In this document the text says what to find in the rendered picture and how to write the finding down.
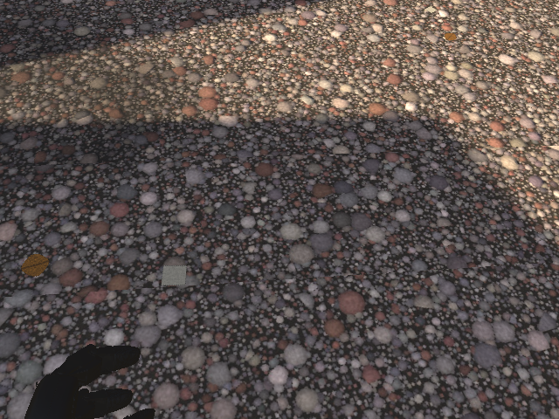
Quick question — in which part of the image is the robot left hand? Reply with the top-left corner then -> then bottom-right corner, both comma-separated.
24,344 -> 155,419

